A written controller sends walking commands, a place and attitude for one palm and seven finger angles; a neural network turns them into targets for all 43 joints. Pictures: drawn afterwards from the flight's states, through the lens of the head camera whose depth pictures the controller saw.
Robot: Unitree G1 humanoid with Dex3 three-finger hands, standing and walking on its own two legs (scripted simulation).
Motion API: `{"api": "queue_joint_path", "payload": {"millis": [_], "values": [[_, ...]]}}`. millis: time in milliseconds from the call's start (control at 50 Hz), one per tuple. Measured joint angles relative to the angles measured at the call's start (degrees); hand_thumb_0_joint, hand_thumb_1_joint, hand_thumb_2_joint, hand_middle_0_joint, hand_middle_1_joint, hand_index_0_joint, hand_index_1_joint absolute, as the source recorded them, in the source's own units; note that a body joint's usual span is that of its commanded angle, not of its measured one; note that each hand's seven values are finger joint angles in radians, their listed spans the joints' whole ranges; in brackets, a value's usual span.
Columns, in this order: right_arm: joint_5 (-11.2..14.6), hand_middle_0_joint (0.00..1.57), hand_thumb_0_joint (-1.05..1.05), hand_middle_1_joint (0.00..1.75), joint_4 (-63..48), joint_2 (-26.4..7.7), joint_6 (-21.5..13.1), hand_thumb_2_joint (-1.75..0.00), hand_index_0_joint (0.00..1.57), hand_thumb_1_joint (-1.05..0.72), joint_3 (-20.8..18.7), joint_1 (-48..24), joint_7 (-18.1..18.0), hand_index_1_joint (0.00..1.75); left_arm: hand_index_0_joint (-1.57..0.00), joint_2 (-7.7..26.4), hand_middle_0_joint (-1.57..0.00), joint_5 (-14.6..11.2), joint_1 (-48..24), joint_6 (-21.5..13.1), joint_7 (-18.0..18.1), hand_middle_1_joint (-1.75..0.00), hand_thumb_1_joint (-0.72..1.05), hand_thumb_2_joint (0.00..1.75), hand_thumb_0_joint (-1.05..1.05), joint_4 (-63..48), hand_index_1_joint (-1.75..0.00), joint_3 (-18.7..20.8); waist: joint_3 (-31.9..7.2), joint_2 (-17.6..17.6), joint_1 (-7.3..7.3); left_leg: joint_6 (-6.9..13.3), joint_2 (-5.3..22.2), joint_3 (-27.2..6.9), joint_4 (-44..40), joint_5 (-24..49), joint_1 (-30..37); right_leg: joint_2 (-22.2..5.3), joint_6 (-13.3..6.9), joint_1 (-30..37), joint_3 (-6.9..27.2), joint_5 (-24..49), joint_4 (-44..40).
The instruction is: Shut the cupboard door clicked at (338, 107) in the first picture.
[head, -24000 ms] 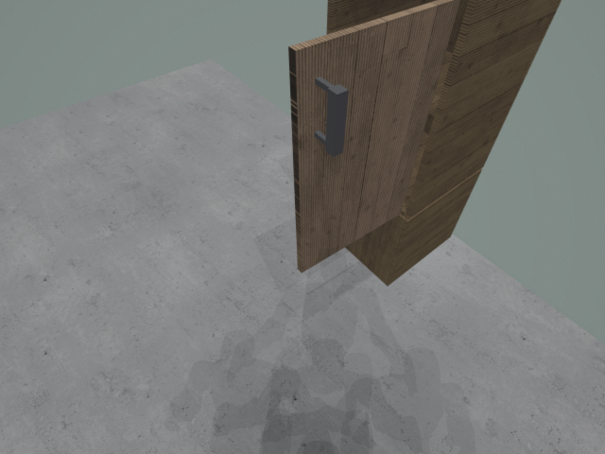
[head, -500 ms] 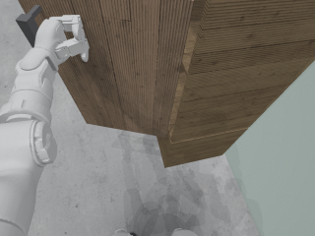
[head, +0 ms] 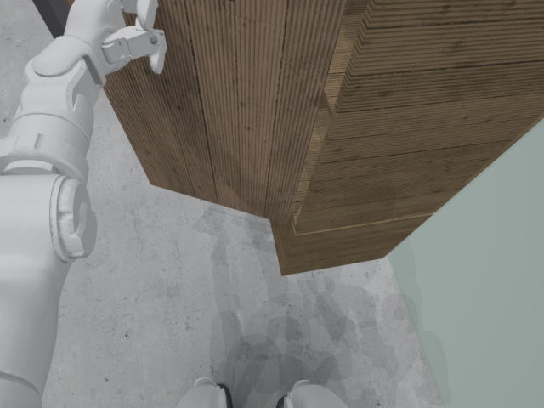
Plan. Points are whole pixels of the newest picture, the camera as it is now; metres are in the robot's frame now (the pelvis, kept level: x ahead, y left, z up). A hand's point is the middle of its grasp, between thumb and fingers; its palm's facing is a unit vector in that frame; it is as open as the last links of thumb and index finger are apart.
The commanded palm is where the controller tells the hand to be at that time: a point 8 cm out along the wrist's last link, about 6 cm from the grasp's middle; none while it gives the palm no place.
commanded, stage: pull the fist back off the door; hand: left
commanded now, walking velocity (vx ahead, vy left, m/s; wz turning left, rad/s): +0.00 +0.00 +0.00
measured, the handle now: (73, 17) +0.61 +0.19 +0.17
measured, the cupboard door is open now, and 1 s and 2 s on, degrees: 63 54 54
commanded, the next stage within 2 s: draw the hand back to the body in 0.94 s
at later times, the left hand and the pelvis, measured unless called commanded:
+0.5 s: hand (173, 31) +0.57 +0.06 +0.17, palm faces +0.04 -1.00 +0.03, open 3.1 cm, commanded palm +0.53 +0.12 +0.17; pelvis +0.01 -0.01 +0.01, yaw -2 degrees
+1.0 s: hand (171, 77) +0.49 +0.07 +0.18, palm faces +0.00 -1.00 -0.01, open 3.1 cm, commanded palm +0.47 +0.12 +0.17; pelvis +0.01 -0.01 +0.02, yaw +0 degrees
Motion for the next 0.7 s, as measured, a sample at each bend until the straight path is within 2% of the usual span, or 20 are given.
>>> {"api": "queue_joint_path", "payload": {"millis": [80, 100, 140, 180, 240, 260, 300, 360, 460, 540, 620, 700], "values": [[0.0, 0.21, 0.0, 0.3, 0.65, 0.11, -0.74, -0.9, 0.2, -0.9, 0.08, -0.5, -0.22, 0.3, -1.3, -0.38, -1.3, -0.28, -1.08, -0.02, 0.43, -1.5, 1.04, 1.02, 0.03, 0.45, -1.5, -0.89, -0.02, 0.09, -0.08, -0.05, -0.04, -0.13, 0.57, -0.16, -0.8, -0.05, -0.06, -0.79, -0.13, -0.28, 0.68], [0.16, 0.21, 0.0, 0.3, 0.45, 0.11, -0.77, -0.9, 0.2, -0.9, 0.01, -0.34, -0.09, 0.3, -1.3, -1.14, -1.3, -0.54, -1.43, 0.59, 1.94, -1.5, 1.03, 1.02, 0.03, 0.79, -1.5, 1.07, 0.0, 0.42, 0.07, -0.09, 0.09, -0.31, 0.75, -0.21, -1.06, 0.11, -0.06, -0.85, -0.29, -0.22, 0.53], [0.23, 0.21, 0.0, 0.3, -0.33, 0.36, -0.95, -0.9, 0.2, -0.91, -0.08, 0.29, 0.9, 0.3, -1.3, -3.43, -1.3, -0.9, -2.21, 1.67, 9.52, -1.5, 0.97, 1.0, 0.02, 1.34, -1.5, 4.93, -0.21, 0.88, 0.34, -0.2, 0.3, -0.56, 0.68, -0.12, -1.49, 0.36, -0.01, -1.03, -0.49, 0.15, -0.08], [-0.53, 0.21, 0.0, 0.3, -1.32, 0.99, -1.13, -0.9, 0.2, -0.91, -0.06, 0.99, 2.58, 0.3, -1.3, -5.52, -1.3, 0.01, -3.03, 2.32, 18.4, -1.5, 0.91, 0.98, 0.01, 1.44, -1.5, 7.71, -0.64, 0.84, 0.13, -0.3, 0.3, -0.59, 0.31, 0.2, -1.93, 0.38, 0.0, -1.51, -0.51, 0.45, -0.36], [-2.45, 0.2, 0.0, 0.3, -3.02, 1.97, -1.16, -0.9, 0.2, -0.91, 0.07, 2.34, 5.5, 0.3, -1.3, -7.75, -1.3, 5.23, -3.32, 1.05, 30.24, -1.5, 0.87, 0.95, 0.01, 0.35, -1.5, 9.55, -1.65, 0.95, -0.85, -0.45, 0.28, -0.68, 0.49, 0.38, -3.22, 0.34, -0.19, -2.91, -0.61, 0.38, 0.12], [-3.01, 0.2, 0.0, 0.3, -3.52, 2.24, -1.0, -0.9, 0.2, -0.91, 0.15, 2.76, 6.38, 0.3, -1.3, -7.9, -1.3, 7.34, -3.05, 0.06, 32.73, -1.5, 0.87, 0.94, 0.01, 0.05, -1.5, 9.65, -1.95, 1.08, -1.25, -0.5, 0.32, -0.61, 0.72, 0.3, -3.64, 0.36, -0.26, -3.42, -0.55, 0.24, 0.48], [-3.68, 0.2, 0.0, 0.3, -4.24, 2.76, -0.27, -0.9, 0.2, -0.91, 0.21, 3.59, 7.69, 0.3, -1.3, -7.5, -1.3, 10.5, -2.05, -1.96, 35.3, -1.5, 0.87, 0.94, 0.02, -0.38, -1.5, 9.23, -2.2, 1.48, -1.91, -0.58, 0.45, -0.36, 1.05, 0.05, -3.99, 0.44, -0.37, -3.98, -0.28, -0.01, 1.02], [-3.53, 0.21, 0.0, 0.3, -4.45, 3.37, 1.4, -0.9, 0.2, -0.91, 0.37, 4.95, 8.28, 0.3, -1.3, -6.29, -1.3, 11.73, -0.3, -3.37, 34.27, -1.5, 0.9, 0.94, 0.01, -0.05, -1.5, 9.51, -1.84, 2.06, -2.19, -0.61, 0.72, 0.26, 0.5, -0.08, -2.84, 0.65, -0.43, -3.2, 0.4, 0.03, 0.68], [-2.01, 0.21, 0.0, 0.3, -4.31, 3.51, 4.15, -0.9, 0.2, -0.91, 0.29, 8.01, 7.32, 0.3, -1.3, -6.21, -1.3, 8.09, 5.0, -1.45, 29.06, -1.5, 0.91, 0.93, 0.0, -0.89, -1.5, 12.6, -1.99, 2.6, -0.88, -0.75, 1.26, 1.7, -3.15, 0.4, 2.27, 1.23, -0.48, 1.23, 2.02, 1.19, -2.93], [-1.33, 0.21, 0.0, 0.3, -4.59, 3.01, 4.72, -0.9, 0.2, -0.91, -0.21, 9.6, 6.73, 0.3, -1.3, -7.99, -1.3, 6.24, 11.02, -2.98, 27.66, -1.5, 0.91, 0.91, 0.01, -5.05, -1.5, 13.94, -2.33, 2.39, 0.31, -0.9, 1.51, 2.29, -5.64, 0.56, 6.76, 1.58, -0.58, 5.62, 2.77, 1.82, -5.79], [-0.74, 0.21, 0.0, 0.3, -5.02, 2.49, 4.81, -0.9, 0.2, -0.91, -1.13, 9.18, 6.71, 0.3, -1.3, -9.79, -1.3, 5.83, 16.61, -5.3, 27.19, -1.5, 0.91, 0.91, 0.01, -10.1, -1.5, 11.92, -2.63, 1.75, 1.62, -1.06, 1.47, 2.35, -6.81, 0.41, 9.96, 1.62, -0.67, 8.88, 2.92, 1.84, -7.19], [0.24, 0.2, 0.0, 0.3, -5.39, 1.84, 5.3, -0.9, 0.2, -0.91, -1.97, 6.72, 6.44, 0.3, -1.3, -12.04, -1.3, 4.4, 21.2, -3.89, 25.96, -1.5, 0.9, 0.9, 0.01, -13.64, -1.5, 8.52, -2.48, 1.42, 3.41, -0.99, 1.07, 2.01, -7.58, 0.5, 12.31, 1.32, -0.53, 11.48, 2.59, 1.85, -8.11]]}}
